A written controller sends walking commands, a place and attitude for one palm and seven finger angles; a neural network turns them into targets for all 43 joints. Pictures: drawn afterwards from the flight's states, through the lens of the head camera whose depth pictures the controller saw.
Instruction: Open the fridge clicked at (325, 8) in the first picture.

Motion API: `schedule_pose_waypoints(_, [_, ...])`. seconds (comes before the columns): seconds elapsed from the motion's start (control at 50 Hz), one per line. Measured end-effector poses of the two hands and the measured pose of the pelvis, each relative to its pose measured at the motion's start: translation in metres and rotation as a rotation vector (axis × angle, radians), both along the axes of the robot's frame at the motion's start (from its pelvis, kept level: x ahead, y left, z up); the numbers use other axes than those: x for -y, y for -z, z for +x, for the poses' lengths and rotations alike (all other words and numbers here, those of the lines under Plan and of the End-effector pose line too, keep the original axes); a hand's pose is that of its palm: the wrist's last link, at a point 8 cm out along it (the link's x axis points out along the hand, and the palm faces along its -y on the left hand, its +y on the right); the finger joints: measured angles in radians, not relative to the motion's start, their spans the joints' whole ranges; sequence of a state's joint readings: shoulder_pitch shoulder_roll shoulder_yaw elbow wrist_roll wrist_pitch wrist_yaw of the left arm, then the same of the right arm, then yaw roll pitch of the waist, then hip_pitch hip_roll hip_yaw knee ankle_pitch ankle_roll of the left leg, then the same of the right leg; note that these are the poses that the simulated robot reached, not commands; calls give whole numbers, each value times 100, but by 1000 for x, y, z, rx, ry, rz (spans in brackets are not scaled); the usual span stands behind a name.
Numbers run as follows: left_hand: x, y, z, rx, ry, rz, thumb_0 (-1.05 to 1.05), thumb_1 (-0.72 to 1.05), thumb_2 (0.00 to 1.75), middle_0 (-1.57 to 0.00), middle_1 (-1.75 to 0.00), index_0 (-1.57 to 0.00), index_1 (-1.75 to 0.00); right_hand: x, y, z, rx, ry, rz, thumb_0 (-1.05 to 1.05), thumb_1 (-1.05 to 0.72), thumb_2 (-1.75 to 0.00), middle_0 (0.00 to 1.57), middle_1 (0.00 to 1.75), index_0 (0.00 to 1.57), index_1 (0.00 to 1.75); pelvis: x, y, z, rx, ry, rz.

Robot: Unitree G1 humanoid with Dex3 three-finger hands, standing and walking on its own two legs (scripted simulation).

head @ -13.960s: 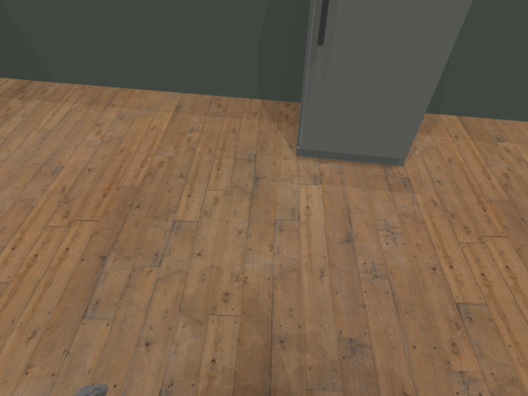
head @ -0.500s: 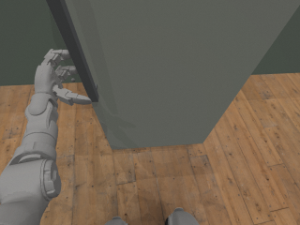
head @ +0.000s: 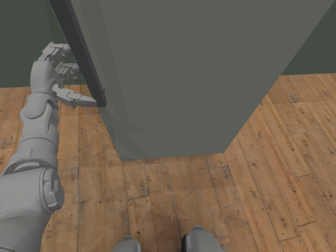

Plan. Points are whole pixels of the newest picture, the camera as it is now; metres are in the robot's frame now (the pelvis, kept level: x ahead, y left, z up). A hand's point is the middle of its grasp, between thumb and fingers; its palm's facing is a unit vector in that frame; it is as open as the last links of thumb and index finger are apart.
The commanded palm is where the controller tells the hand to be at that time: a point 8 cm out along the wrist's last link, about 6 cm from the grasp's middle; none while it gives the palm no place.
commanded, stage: slide the fingers in behind the handle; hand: left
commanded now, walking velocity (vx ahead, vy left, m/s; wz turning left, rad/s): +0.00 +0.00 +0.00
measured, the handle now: (74, 25) +0.53 +0.16 +0.20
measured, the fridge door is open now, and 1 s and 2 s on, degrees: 0 0 0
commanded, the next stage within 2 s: grip the handle and tug to test in 1.52 s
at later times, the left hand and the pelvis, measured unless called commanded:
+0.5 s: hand (92, 81) +0.48 +0.15 +0.10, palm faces +0.01 -1.00 -0.02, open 14.0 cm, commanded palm +0.45 +0.21 +0.10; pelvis +0.02 +0.00 +0.01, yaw +0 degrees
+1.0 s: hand (97, 82) +0.48 +0.14 +0.10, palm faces +0.02 -1.00 -0.01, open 14.0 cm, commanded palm +0.45 +0.19 +0.10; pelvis +0.01 -0.01 +0.01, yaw +0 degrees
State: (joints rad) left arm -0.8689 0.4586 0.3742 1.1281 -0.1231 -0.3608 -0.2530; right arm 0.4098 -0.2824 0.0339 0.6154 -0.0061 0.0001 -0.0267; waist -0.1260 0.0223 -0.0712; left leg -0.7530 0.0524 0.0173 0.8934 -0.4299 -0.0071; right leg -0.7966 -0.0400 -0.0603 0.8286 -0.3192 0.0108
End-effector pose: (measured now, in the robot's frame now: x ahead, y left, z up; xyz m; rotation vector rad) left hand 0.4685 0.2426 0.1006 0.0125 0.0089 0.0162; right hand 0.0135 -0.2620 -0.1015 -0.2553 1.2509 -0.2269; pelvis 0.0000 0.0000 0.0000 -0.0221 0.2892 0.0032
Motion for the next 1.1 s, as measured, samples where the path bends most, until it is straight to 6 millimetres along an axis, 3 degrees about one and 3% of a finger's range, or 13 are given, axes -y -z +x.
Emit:
schedule_pose_waypoints(0.2, [18, 10, -4, -11, 8, -9, -1, -50, 30, -32, -121, -32, -121, -7, 0, 20, 48, -6, 21, 1, -90, -89, 20, 30, 21, 30, -3, -2, 7, 12, 9, 2])
schedule_pose_waypoints(0.58, [40, 4, -8, 1, -8, 0, -1, -50, 30, -30, -120, -30, -120, -3, -1, 54, 108, -22, 47, 1, -90, -89, 20, 30, 21, 30, 4, -7, 19, 34, 9, 11])
schedule_pose_waypoints(0.88, [45, 4, -14, -4, -7, -2, -1, -50, 30, -30, -120, -30, -120, 7, -1, 49, 104, -23, 31, 1, -90, -89, 20, 30, 20, 30, 10, -8, 13, 47, 2, 15])
schedule_pose_waypoints(1.1, [51, 2, -13, 15, -6, -9, -1, -50, 30, -30, -120, -30, -120, 4, 1, 35, 94, -11, 34, 1, -90, -89, 20, 30, 20, 30, 7, -6, 8, 42, 8, 17])
